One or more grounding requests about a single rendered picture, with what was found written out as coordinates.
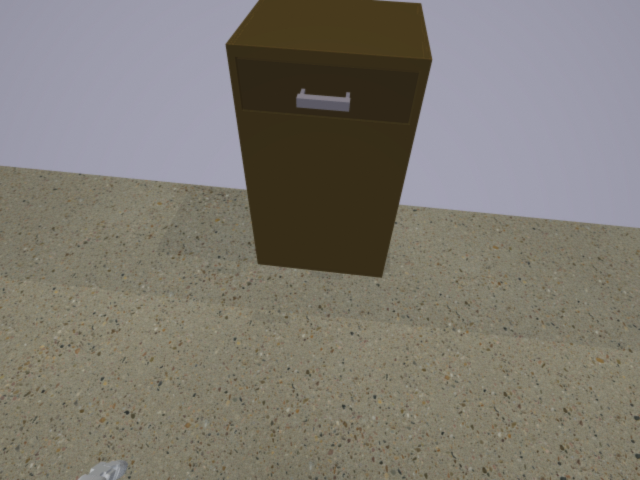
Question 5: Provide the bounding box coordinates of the cabinet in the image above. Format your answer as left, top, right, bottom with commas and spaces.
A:
226, 0, 432, 278

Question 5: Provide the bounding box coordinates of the left robot hand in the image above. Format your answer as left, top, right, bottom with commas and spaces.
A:
78, 460, 128, 480

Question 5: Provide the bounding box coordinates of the handle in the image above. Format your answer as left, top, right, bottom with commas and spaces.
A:
296, 89, 350, 112

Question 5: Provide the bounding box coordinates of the drawer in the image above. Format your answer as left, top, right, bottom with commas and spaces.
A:
237, 57, 419, 123

